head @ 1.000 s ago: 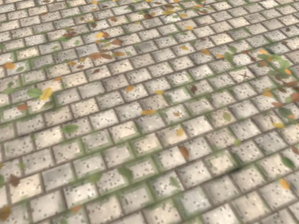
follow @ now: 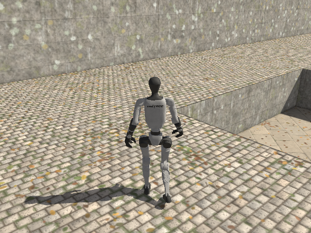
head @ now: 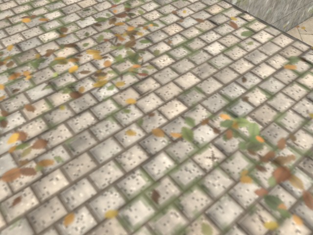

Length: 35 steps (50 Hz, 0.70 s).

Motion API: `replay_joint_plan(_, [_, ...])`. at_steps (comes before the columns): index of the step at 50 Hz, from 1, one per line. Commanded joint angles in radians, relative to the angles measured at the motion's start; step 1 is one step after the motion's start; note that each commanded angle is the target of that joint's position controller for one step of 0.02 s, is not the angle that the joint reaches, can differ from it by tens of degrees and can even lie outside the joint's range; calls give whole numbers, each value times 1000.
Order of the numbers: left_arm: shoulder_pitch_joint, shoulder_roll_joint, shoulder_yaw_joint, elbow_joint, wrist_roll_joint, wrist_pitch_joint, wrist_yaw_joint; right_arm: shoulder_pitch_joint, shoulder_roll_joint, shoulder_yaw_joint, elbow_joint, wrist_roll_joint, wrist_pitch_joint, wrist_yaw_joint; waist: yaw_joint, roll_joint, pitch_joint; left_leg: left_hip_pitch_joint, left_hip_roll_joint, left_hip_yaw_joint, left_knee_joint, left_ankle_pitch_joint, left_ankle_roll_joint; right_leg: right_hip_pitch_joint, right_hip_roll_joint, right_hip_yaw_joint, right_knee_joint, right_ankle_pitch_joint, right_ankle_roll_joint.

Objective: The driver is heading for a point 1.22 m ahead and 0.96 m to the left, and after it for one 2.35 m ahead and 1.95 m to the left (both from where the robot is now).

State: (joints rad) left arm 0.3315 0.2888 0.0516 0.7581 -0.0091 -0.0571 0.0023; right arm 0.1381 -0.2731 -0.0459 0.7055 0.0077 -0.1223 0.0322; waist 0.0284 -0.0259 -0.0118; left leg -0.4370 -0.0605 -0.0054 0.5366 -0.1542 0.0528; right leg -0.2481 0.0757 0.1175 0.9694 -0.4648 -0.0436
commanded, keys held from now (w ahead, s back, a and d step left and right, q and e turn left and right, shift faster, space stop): w+q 1.00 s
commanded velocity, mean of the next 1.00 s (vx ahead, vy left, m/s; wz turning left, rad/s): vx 0.50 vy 0.00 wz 0.50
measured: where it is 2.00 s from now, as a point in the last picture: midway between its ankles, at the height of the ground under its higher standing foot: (71, 160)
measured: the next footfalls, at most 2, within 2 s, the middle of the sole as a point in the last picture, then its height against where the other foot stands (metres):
right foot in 0.40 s outside the picture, level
left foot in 0.92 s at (103, 220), level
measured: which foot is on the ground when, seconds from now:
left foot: down 0.00-0.40, up 0.42-0.90, down 0.92-1.00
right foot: up 0.00-0.38, down 0.40-0.92, up 0.94-1.00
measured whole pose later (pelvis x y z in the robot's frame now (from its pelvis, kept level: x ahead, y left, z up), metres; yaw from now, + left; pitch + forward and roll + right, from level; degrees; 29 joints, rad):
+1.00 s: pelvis +0.48 +0.13 -0.01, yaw +34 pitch +2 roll -1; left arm 0.29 0.31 0.06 0.80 -0.02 -0.09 0.00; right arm 0.13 -0.30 -0.06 0.60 0.02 -0.04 0.04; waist 0.04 0.00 0.06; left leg -0.48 -0.06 0.02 0.63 -0.19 0.10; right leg -0.26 -0.05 -0.01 1.14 -0.48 0.02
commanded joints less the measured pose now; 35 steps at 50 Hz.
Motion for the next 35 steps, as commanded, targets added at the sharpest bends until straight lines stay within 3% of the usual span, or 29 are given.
replay_joint_plan(1, [-99,125,17,-126,-3,-47,-8,190,-139,-42,-24,4,17,-2,-104,82,-53,515,334,-576,-262,-189,222,-549,-97,-4,287,64,3])
replay_joint_plan(2, [-128,112,19,-139,15,-54,-9,161,-129,-38,-31,-1,24,-3,-80,46,-2,422,300,-516,-281,-93,217,-530,-120,-14,208,109,9])
replay_joint_plan(3, [-120,103,22,-142,26,-56,-9,147,-115,-32,-38,-5,26,-6,-53,61,-2,370,264,-465,-295,1,206,-476,-141,-17,143,142,16])
replay_joint_plan(5, [-99,79,18,-140,29,-53,-8,140,-116,-32,-38,-1,31,-12,-29,111,-19,316,224,-396,-310,121,209,-415,-142,-44,46,153,42])
replay_joint_plan(8, [-170,50,6,-157,28,-46,-1,165,-156,-46,-24,8,38,-30,-42,110,-13,247,196,-324,-317,205,209,-374,-121,-71,-132,251,81])
replay_joint_plan(11, [-276,33,-2,-174,19,-52,-6,209,-168,-52,-6,16,51,-43,-79,115,-3,204,167,-297,-302,175,176,-301,-88,-68,-313,429,96])
replay_joint_plan(14, [-352,48,3,-191,7,-61,-15,258,-165,-52,11,23,64,-49,-104,121,-1,220,172,-339,-262,122,160,-242,-55,-56,-413,483,95])
replay_joint_plan(16, [-368,68,12,-199,2,-68,-19,268,-163,-52,14,25,72,-51,-98,130,-1,257,186,-396,-224,78,146,-204,-46,-40,-469,446,83])
replay_joint_plan(18, [-324,88,26,-191,-2,-76,-19,246,-163,-56,8,24,79,-53,-60,155,-5,274,188,-437,-170,79,126,-120,-47,-41,-520,400,56])
replay_joint_plan(19, [-258,103,37,-174,1,-79,-14,231,-145,-51,1,23,81,-53,-22,154,-31,256,159,-427,-111,103,103,-14,-58,-50,-562,405,31])
replay_joint_plan(20, [-146,138,52,-159,13,-81,-5,210,-107,-39,-16,15,77,-49,35,128,-117,190,118,-379,43,108,71,178,-143,8,-546,393,-16])
replay_joint_plan(21, [21,204,68,-143,20,-76,4,226,-40,-17,-41,-8,71,-49,84,-30,-258,37,32,-261,346,-148,28,438,-337,203,-537,380,-80])
replay_joint_plan(22, [62,251,81,-104,21,-59,-6,358,-34,-9,-66,27,60,-48,12,-361,-310,-281,-28,-171,590,-466,-9,617,-518,641,-627,149,-228])
replay_joint_plan(23, [20,150,62,-124,7,-56,-8,328,-133,-31,-32,38,64,-52,32,-195,-192,-374,54,-186,708,-398,-26,527,-494,622,-664,-7,-207])
replay_joint_plan(24, [-13,100,48,-127,5,-53,-5,226,-166,-42,-43,27,71,-49,51,-97,-80,-385,81,-163,729,-302,-33,411,-444,451,-672,47,-167])
replay_joint_plan(25, [-57,85,39,-128,13,-50,-7,188,-148,-42,-47,18,76,-48,29,-30,-30,-344,109,-142,714,-234,-41,303,-397,337,-697,168,-147])
replay_joint_plan(26, [-86,69,34,-119,17,-48,-8,161,-134,-44,-59,11,77,-43,11,-36,11,-331,133,-137,678,-193,-46,233,-364,261,-720,253,-145])
replay_joint_plan(28, [-106,62,32,-103,21,-54,-9,159,-96,-40,-68,21,86,-32,-14,-82,27,-277,161,-112,643,-153,-49,148,-324,135,-768,350,-135])
replay_joint_plan(32, [-91,110,49,-59,17,-62,-8,90,-66,-30,-101,11,93,-25,-14,-50,35,-320,178,-99,525,-44,-72,151,-336,-1,-806,528,-160])
replay_joint_plan(35, [-90,134,54,-36,14,-54,-3,22,-56,-22,-113,15,85,-8,7,-38,39,-286,173,-66,353,111,-65,169,-313,-113,-807,573,-136])
Keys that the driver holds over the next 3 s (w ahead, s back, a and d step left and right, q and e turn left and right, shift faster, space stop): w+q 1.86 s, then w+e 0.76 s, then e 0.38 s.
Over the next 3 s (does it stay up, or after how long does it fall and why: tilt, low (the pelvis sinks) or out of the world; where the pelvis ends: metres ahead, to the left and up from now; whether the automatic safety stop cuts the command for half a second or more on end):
stays up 1.12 0.95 0.00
